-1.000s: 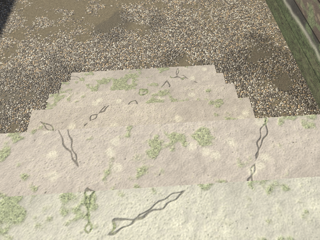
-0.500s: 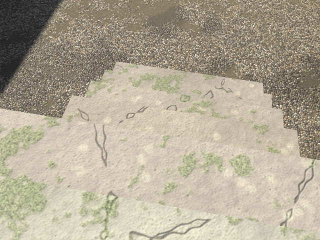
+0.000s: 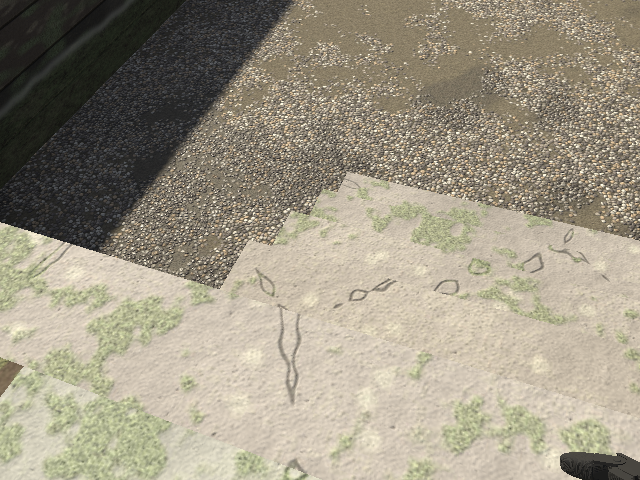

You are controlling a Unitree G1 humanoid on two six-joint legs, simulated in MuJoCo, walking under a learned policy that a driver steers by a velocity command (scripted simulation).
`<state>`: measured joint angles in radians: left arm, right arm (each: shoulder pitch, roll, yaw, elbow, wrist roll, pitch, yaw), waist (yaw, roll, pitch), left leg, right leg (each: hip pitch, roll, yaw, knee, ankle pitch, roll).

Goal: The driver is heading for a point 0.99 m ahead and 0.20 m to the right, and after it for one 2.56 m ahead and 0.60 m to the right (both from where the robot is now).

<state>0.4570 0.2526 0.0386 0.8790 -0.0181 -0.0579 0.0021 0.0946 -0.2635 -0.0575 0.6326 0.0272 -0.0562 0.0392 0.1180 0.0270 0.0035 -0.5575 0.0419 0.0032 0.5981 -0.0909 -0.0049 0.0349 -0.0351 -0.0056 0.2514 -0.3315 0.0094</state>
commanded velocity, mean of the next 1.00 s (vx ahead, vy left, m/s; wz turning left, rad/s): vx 0.49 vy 0.00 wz -0.36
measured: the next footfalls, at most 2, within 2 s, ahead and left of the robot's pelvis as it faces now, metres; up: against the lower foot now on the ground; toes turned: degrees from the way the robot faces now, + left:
left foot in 0.08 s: +0.18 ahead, +0.14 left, +0.00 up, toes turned +1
right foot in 0.60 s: +0.46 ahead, -0.14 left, +0.00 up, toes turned -18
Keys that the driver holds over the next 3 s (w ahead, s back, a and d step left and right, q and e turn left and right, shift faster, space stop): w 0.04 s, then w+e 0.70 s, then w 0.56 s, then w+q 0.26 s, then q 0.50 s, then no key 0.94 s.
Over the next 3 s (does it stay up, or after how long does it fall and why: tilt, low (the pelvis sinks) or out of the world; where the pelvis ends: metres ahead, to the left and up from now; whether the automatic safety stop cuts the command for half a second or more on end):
stays up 0.89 -0.34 -0.17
